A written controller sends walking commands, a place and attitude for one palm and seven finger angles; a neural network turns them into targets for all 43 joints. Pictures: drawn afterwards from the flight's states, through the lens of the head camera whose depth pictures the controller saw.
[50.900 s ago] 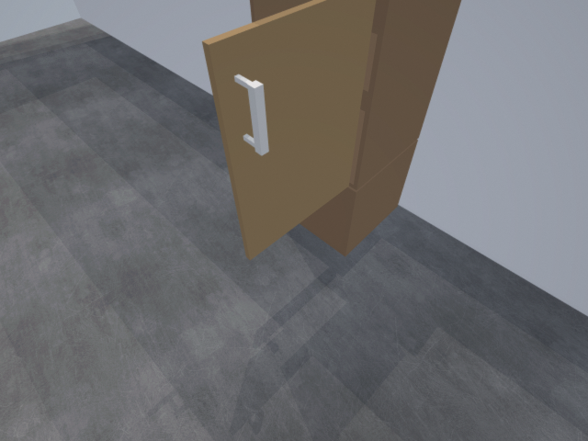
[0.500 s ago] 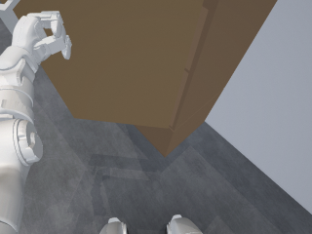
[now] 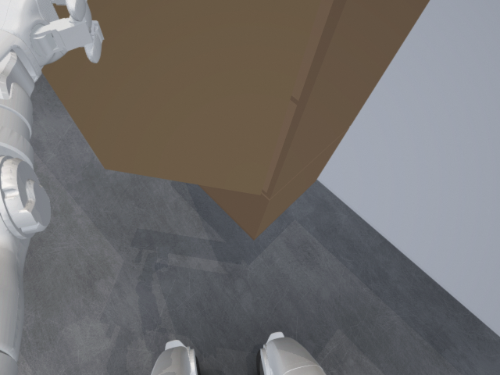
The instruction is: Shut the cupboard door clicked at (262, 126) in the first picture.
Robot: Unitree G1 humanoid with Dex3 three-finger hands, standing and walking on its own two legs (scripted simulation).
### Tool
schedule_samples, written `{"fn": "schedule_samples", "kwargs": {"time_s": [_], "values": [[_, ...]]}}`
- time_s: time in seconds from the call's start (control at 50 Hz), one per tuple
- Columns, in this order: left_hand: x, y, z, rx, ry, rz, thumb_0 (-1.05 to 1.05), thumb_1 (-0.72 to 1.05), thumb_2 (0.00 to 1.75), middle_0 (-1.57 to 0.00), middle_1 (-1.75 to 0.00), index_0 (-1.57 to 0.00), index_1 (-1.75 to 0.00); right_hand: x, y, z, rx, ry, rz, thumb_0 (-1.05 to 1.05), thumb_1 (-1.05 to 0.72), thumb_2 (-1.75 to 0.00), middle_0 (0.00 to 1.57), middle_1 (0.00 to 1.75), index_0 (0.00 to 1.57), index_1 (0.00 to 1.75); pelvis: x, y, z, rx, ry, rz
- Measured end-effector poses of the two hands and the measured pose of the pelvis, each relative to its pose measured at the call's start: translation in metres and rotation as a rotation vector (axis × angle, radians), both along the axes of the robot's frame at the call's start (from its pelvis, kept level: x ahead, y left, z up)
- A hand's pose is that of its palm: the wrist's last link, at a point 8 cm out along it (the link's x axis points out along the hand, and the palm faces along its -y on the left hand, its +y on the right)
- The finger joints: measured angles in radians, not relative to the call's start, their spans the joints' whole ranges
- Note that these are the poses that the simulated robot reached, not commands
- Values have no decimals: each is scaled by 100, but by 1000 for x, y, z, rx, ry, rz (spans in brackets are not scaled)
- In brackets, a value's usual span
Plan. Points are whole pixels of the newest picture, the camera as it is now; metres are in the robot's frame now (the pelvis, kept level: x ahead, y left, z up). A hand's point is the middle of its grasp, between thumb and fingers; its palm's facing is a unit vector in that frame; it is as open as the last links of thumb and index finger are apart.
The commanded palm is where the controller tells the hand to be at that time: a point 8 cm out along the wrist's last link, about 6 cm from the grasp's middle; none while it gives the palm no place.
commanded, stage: push the door shut along its arc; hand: left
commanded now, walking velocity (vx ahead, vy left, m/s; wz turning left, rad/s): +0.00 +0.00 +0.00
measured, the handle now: (12, 15) +0.60 +0.23 +0.16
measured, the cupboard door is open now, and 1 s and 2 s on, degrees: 37 30 30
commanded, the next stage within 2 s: pull the fist back off the door in 0.04 s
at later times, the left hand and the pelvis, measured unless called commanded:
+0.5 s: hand (127, 21) +0.59 +0.09 +0.16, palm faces +0.08 -1.00 -0.03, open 3.1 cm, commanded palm +0.55 +0.14 +0.17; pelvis +0.01 -0.01 +0.00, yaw +0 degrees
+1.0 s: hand (115, 72) +0.50 +0.10 +0.16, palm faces +0.06 -1.00 -0.02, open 3.1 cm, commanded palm +0.48 +0.15 +0.17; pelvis +0.02 -0.02 +0.03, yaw +1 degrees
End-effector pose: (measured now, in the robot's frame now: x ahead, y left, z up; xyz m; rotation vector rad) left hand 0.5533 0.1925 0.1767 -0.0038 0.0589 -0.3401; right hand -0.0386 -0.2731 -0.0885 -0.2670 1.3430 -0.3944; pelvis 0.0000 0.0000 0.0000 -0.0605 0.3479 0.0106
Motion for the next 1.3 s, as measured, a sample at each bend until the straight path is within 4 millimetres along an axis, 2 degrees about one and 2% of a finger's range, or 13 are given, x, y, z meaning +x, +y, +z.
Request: {"fn": "schedule_samples", "kwargs": {"time_s": [0.16, 0.26, 0.36, 0.42, 0.48, 0.6, 0.74, 0.88, 0.98, 1.06, 1.16, 1.24, 1.3], "values": [[6, -17, 3, 22, -21, -33, 3, 97, 97, -130, -150, -130, -150, 1, -2, -4, -5, 10, 15, 1, -91, -90, 20, 30, 21, 30, -2, 1, -4, -2, 20, 6], [13, -23, -3, -117, 38, 238, 3, 89, 94, -130, -150, -130, -150, 1, 8, -5, 45, 1, 48, 1, -91, -90, 20, 30, 20, 30, -2, 1, -4, -5, 40, 12], [13, -36, -4, 10, -33, 454, 2, 87, 91, -130, -150, -129, -150, -7, 25, -11, 141, 10, 70, 1, -91, -90, 20, 30, 20, 30, 0, -2, -4, 3, 52, 8], [12, -45, -6, 75, -49, 461, 1, 90, 92, -130, -150, -129, -150, -15, 33, -13, 185, 29, 41, 1, -91, -90, 20, 30, 20, 30, 1, -5, -2, 9, 41, 4], [10, -50, -9, 59, -7, 433, 0, 93, 93, -130, -150, -129, -150, -23, 36, -11, 206, 48, 0, 1, -91, -90, 20, 30, 21, 30, 4, -8, 3, 15, 27, -5], [1, -51, -6, 14, -1, 413, 1, 92, 91, -130, -150, -129, -150, -26, 26, -3, 193, 43, -36, 1, -91, -90, 20, 30, 21, 30, 14, -14, 13, 27, -10, -25], [-26, -39, -3, 30, -57, 426, 1, 90, 90, -130, -150, -129, -150, 1, 1, 2, 161, -22, -17, 1, -91, -90, 20, 30, 20, 30, 24, -20, 22, 37, -70, -30], [-64, -31, -21, 24, -23, 417, 1, 90, 90, -130, -150, -130, -150, 62, -19, 7, 115, -157, 58, 1, -91, -90, 20, 30, 20, 30, 24, -22, 27, 38, -132, -8], [-80, -35, -17, 23, -70, 406, 2, 90, 90, -130, -150, -130, -150, 106, -21, 10, 96, -272, 118, 1, -91, -90, 20, 30, 20, 30, 20, -21, 27, 40, -156, 6], [-81, -40, -10, 29, -76, 390, 2, 90, 90, -130, -150, -130, -150, 127, -14, 10, 106, -334, 148, 1, -91, -90, 20, 30, 20, 30, 16, -21, 26, 44, -165, 13], [-74, -42, -6, 27, -38, 395, 2, 90, 90, -130, -150, -130, -150, 127, -3, 7, 129, -348, 152, 1, -91, -90, 20, 30, 20, 30, 11, -20, 25, 47, -158, 12], [-74, -38, -2, -4, -66, 409, 2, 90, 89, -130, -150, -130, -150, 109, 3, 2, 152, -316, 124, 1, -91, -90, 20, 30, 20, 30, 11, -18, 25, 51, -151, -8], [-87, -27, -2, 3, -97, 416, 2, 90, 89, -130, -150, -130, -150, 94, 6, 0, 171, -294, 85, 1, -91, -90, 20, 30, 20, 30, 16, -16, 27, 54, -161, -26]]}}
